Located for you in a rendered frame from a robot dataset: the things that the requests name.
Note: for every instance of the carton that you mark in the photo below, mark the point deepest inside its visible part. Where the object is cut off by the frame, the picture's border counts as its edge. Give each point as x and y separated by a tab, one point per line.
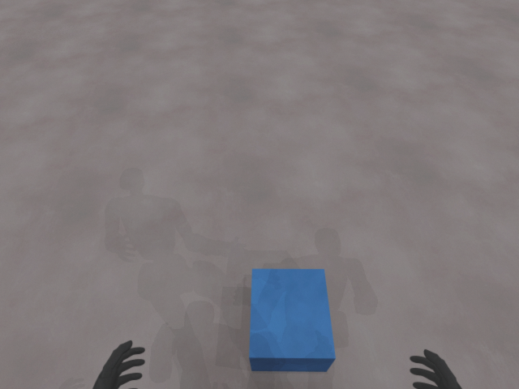
291	326

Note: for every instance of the right robot hand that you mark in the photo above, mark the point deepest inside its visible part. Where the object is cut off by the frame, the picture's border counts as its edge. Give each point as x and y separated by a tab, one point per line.
443	376

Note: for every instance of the left robot hand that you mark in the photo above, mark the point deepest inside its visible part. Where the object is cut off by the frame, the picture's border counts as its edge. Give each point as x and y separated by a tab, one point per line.
109	377

